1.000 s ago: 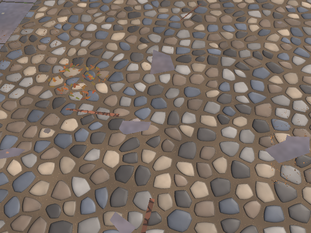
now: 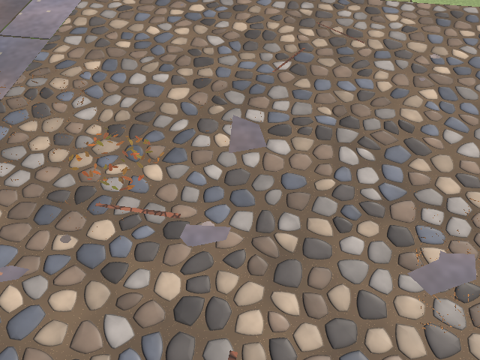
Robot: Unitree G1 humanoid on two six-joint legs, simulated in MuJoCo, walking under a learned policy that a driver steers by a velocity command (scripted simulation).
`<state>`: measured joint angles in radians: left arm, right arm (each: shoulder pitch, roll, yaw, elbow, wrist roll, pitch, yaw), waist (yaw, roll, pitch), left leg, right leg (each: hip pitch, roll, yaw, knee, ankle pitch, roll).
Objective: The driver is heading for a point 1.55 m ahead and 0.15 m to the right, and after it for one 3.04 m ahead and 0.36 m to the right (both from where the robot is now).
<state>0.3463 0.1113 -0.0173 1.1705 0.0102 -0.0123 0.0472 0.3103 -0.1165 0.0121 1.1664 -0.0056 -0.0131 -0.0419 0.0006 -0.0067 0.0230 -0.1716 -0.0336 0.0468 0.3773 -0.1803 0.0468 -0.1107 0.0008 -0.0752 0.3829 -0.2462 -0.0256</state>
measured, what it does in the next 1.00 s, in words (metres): stands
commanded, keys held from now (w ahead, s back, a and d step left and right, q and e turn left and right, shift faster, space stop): no key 0.62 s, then w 0.06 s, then no key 0.16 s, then s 0.16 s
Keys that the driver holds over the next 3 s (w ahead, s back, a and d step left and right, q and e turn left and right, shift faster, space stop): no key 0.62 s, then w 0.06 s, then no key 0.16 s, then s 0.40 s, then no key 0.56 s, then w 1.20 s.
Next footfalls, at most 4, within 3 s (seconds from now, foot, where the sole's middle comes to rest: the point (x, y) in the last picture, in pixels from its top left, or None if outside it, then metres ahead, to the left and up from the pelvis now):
1.38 right None -0.05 -0.14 -0.78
1.72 left None -0.13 0.05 -0.78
2.14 right None -0.01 -0.19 -0.78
2.64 left None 0.34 -0.03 -0.78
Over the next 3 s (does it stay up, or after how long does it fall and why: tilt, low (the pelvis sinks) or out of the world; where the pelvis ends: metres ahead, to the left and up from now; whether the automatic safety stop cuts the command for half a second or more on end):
stays up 0.37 -0.08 0.00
